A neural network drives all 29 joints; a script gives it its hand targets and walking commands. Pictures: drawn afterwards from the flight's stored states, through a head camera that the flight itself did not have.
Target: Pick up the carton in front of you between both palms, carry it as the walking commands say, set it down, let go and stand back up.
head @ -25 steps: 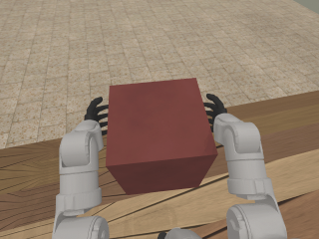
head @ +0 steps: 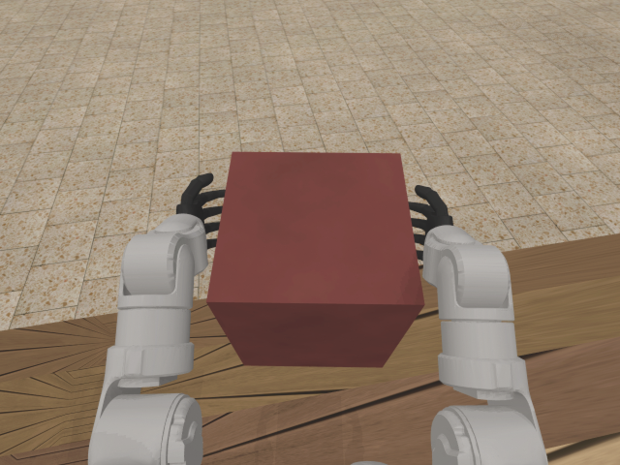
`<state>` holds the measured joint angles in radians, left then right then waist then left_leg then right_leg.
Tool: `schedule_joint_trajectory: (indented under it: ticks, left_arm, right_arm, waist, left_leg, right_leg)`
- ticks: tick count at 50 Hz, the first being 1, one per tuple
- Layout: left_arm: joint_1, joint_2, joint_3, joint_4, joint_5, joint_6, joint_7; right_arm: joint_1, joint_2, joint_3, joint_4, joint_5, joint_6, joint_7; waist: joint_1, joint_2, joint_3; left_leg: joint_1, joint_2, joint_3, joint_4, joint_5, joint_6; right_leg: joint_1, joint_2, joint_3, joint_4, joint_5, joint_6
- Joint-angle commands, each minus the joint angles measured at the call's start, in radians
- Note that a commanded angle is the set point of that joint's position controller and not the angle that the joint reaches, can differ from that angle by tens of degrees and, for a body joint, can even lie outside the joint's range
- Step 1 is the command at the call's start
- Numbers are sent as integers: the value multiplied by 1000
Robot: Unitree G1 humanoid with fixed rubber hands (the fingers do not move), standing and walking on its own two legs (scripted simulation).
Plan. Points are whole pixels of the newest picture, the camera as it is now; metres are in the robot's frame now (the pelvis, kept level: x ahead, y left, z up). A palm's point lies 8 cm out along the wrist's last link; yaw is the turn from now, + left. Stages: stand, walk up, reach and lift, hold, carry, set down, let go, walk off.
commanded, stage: carry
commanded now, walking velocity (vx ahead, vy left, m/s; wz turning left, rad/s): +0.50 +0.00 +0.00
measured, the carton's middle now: (314, 270) +0.35 -0.01 +0.04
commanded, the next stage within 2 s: none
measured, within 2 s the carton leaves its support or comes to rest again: neither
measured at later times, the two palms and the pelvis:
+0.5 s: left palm (240, 164) +0.69 +0.14 -0.04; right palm (379, 153) +0.71 -0.16 -0.04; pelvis +0.36 -0.04 -0.13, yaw +0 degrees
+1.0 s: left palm (268, 115) +1.07 +0.11 -0.17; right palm (367, 121) +1.04 -0.19 -0.17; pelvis +0.72 -0.01 -0.25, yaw +0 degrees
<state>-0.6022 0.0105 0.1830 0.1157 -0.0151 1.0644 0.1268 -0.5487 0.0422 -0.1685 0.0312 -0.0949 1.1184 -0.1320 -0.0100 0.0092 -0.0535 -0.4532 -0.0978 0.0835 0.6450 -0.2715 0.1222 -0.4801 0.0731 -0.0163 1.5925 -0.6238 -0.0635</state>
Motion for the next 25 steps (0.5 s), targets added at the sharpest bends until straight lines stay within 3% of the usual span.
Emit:
schedule_joint_trajectory:
  ticks: [1, 2, 3, 4, 6, 7, 8, 9, 10, 12, 13, 14, 15, 16, 17, 18, 19, 20, 21, 22, 23, 25]
  left_arm:
    - [-545, -993, -611, -86, -305, 57, -217]
    - [-548, -999, -590, -98, -283, 53, -213]
    - [-546, -1000, -576, -93, -264, 46, -208]
    - [-545, -1012, -572, -92, -251, 40, -206]
    - [-555, -1042, -580, -113, -241, 25, -204]
    - [-560, -1051, -589, -124, -243, 18, -202]
    - [-545, -1055, -603, -136, -237, 11, -201]
    - [-541, -1052, -612, -139, -236, 6, -198]
    - [-528, -1048, -619, -151, -229, 2, -193]
    - [-522, -1029, -635, -172, -230, 0, -188]
    - [-527, -1014, -638, -194, -230, 1, -184]
    - [-527, -991, -641, -199, -226, 7, -181]
    - [-502, -974, -638, -193, -224, 14, -180]
    - [-482, -964, -643, -192, -224, 21, -184]
    - [-446, -942, -638, -163, -229, 26, -192]
    - [-454, -911, -632, -137, -239, 37, -202]
    - [-443, -930, -639, -82, -270, 46, -209]
    - [-488, -953, -657, -96, -302, 47, -218]
    - [-542, -1012, -688, -113, -350, 47, -231]
    - [-628, -1054, -721, -146, -392, 38, -241]
    - [-668, -1106, -732, -144, -423, 34, -249]
    - [-718, -1155, -751, -158, -467, 20, -258]
  right_arm:
    - [-703, 946, 685, -98, 472, -10, 221]
    - [-769, 993, 714, -125, 510, -15, 232]
    - [-811, 1041, 727, -120, 547, -18, 238]
    - [-832, 1064, 731, -118, 564, -27, 244]
    - [-841, 1104, 739, -124, 583, -43, 252]
    - [-833, 1117, 745, -122, 588, -52, 256]
    - [-809, 1136, 747, -120, 595, -59, 259]
    - [-795, 1134, 742, -115, 595, -64, 261]
    - [-782, 1133, 741, -115, 595, -70, 261]
    - [-739, 1106, 739, -108, 588, -78, 260]
    - [-724, 1090, 739, -110, 586, -81, 259]
    - [-699, 1079, 731, -98, 575, -79, 258]
    - [-686, 1059, 720, -89, 566, -76, 256]
    - [-651, 1044, 715, -71, 549, -72, 254]
    - [-672, 1023, 708, -69, 535, -65, 252]
    - [-666, 1016, 680, -37, 511, -50, 246]
    - [-617, 959, 635, -8, 470, -29, 234]
    - [-616, 947, 616, -6, 438, -20, 225]
    - [-621, 936, 601, -6, 417, -21, 215]
    - [-639, 945, 575, -23, 397, -21, 212]
    - [-658, 944, 564, -36, 376, -27, 206]
    - [-651, 960, 562, -47, 359, -44, 202]
  waist:
    - [-69, -33, -438]
    - [-55, -21, -405]
    - [-39, -57, -349]
    - [-48, -36, -324]
    - [-61, 36, -335]
    - [-58, 80, -389]
    - [-94, 46, -384]
    - [-114, 34, -387]
    - [-116, 19, -362]
    - [-135, 55, -323]
    - [-122, 110, -302]
    - [-108, 120, -292]
    - [-23, 133, -372]
    - [96, 96, -433]
    - [184, -82, -389]
    - [102, -230, -399]
    - [103, -202, -479]
    - [106, -159, -479]
    - [78, 4, -418]
    - [74, -97, -434]
    - [46, -8, -372]
    - [69, -7, -345]
  left_leg:
    - [724, 394, -623, -1, 368, 210]
    - [611, 393, -628, 7, 431, 206]
    - [461, 373, -580, -31, 427, 197]
    - [376, 351, -562, -74, 430, 186]
    - [331, 315, -474, -73, 540, 158]
    - [384, 307, -426, -8, 627, 129]
    - [484, 218, -371, 106, 518, 104]
    - [523, 173, -330, 138, 522, 87]
    - [459, 131, -263, 155, 410, 78]
    - [296, 93, -210, 171, 290, 68]
    - [239, 110, -204, 192, 284, 57]
    - [244, 114, -186, 248, 257, 47]
    - [205, 138, -140, 392, 421, 12]
    - [163, 170, -101, 587, 572, -25]
    - [25, 93, -37, 892, 324, -74]
    - [-311, 2, -72, 1091, -437, -112]
    - [-402, 32, -144, 1037, -404, -108]
    - [-451, 61, -164, 1010, -362, -105]
    - [-455, 98, -196, 855, -226, -98]
    - [-465, 108, -201, 838, -230, -96]
    - [-415, 133, -199, 700, -193, -110]
    - [-305, 119, -156, 534, -183, -132]
  right_leg:
    - [-549, -91, 126, -60, 115, 18]
    - [-509, -98, 119, -127, 138, 19]
    - [-438, -108, 108, -266, 191, 31]
    - [-361, -101, 83, -389, 178, 42]
    - [-258, -87, 27, -524, 288, 38]
    - [-249, -93, 7, -444, 473, 18]
    - [-370, -103, 37, -592, 661, 0]
    - [-380, -70, -9, -691, 736, -2]
    - [-282, -55, -35, -879, 863, 2]
    - [-22, -5, -107, -1054, 962, 12]
    - [68, -4, -112, -1075, 981, 6]
    - [105, -15, -103, -1122, 1009, -6]
    - [292, 4, -133, -1021, 1088, -25]
    - [454, -23, -100, -1076, 1031, -49]
    - [567, -70, -57, -1160, 959, -87]
    - [830, -283, 193, -911, 1355, -149]
    - [888, -351, 406, -900, 1208, -215]
    - [819, -393, 554, -982, 830, -282]
    - [671, -328, 548, -1038, 598, -245]
    - [635, -371, 624, -997, 628, -288]
    - [492, -359, 584, -1008, 723, -270]
    - [358, -319, 510, -1055, 731, -257]
